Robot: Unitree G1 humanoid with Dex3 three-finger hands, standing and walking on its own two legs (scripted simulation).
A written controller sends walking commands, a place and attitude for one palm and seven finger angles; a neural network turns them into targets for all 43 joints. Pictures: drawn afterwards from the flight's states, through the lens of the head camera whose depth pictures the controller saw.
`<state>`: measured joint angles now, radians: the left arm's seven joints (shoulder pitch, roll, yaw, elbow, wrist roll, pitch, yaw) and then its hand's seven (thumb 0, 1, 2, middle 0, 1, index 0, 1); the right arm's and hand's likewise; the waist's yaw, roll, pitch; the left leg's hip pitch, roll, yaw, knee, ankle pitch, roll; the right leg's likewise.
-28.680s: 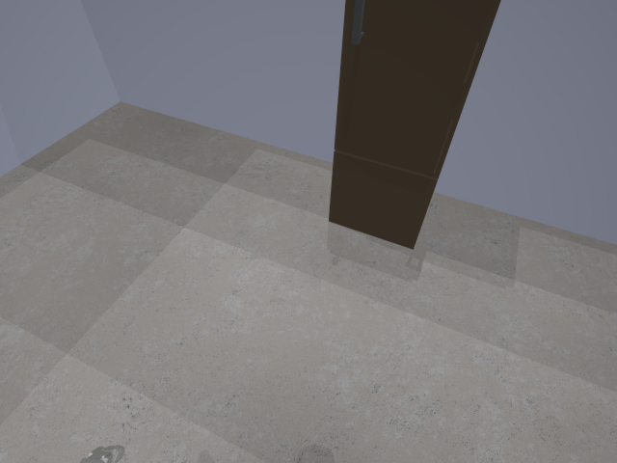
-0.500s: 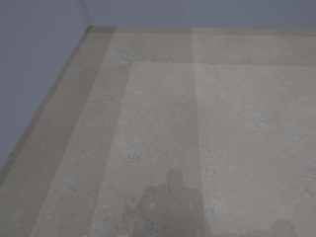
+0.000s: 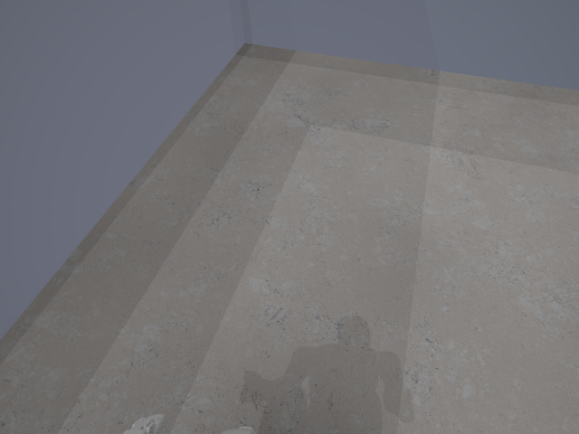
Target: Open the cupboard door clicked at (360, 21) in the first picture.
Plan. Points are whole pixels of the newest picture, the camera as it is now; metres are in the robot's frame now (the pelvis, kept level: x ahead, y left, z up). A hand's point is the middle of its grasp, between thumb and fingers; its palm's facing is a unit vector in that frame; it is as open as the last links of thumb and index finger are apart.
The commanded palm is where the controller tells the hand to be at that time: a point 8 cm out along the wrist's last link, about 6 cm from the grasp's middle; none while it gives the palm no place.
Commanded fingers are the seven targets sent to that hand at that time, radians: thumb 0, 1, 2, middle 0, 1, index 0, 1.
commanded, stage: turn to face it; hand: left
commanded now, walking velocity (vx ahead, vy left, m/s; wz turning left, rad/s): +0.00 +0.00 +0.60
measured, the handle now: out of the picture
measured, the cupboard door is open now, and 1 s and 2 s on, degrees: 50 50 50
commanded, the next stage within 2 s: none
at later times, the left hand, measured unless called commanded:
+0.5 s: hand out of the picture +0.04 +0.20 -0.17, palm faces +0.36 -0.90 -0.26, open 7.4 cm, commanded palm none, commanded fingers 0.00 0.90 0.90 -0.20 -0.30 -0.20 -0.30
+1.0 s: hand out of the picture +0.02 +0.16 -0.17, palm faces +0.63 -0.75 -0.21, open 7.4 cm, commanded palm none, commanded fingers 0.00 0.90 0.90 -0.20 -0.30 -0.20 -0.30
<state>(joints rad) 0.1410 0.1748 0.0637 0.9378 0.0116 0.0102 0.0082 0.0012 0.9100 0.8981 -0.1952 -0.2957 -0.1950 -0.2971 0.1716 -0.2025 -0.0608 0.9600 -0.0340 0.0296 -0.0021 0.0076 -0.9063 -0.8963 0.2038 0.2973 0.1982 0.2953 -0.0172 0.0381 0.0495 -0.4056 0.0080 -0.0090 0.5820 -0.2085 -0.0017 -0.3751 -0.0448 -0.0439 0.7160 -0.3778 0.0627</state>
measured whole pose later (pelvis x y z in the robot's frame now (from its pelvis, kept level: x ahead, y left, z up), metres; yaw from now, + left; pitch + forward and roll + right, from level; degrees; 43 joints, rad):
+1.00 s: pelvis +0.08 -0.04 +0.00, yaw +40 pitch +1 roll +1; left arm 0.21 0.20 0.05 0.88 0.02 0.01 0.01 0.00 0.91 0.90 -0.20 -0.30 -0.20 -0.30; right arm 0.12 -0.24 -0.07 0.91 -0.02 0.06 0.04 0.01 -0.91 -0.90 0.20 0.30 0.19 0.29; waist -0.01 -0.04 0.11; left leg -0.31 0.02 0.10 0.59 -0.28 -0.02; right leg -0.27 -0.18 -0.25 0.67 -0.38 0.05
